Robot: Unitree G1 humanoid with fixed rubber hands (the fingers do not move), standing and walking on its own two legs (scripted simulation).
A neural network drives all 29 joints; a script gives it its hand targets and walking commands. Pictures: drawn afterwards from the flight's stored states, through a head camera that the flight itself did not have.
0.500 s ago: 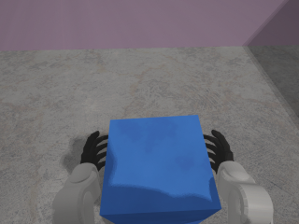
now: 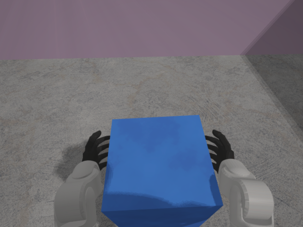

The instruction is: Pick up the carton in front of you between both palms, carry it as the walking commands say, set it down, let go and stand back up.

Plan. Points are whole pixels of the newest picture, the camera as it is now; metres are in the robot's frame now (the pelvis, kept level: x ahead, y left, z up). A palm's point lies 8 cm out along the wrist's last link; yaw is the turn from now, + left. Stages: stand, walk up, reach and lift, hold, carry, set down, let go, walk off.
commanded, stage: carry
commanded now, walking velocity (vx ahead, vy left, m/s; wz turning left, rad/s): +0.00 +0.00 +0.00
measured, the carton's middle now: (158, 177) +0.24 +0.00 +0.02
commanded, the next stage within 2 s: hold in 1.48 s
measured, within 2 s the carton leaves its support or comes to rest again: neither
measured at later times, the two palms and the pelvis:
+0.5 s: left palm (96, 188) +0.20 +0.14 +0.07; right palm (232, 186) +0.19 -0.16 +0.08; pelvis -0.05 -0.01 +0.00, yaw +0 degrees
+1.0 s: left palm (104, 187) +0.21 +0.14 +0.03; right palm (226, 186) +0.21 -0.16 +0.03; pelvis -0.08 -0.02 +0.00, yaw +0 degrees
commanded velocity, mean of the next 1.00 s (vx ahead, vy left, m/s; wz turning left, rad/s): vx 0.00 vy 0.00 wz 0.00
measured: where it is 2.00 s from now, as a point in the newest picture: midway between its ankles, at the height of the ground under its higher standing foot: outside the picture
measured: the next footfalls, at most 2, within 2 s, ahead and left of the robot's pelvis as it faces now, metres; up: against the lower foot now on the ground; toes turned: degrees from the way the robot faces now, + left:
none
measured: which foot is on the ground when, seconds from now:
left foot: down 0.00-1.00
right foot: down 0.00-1.00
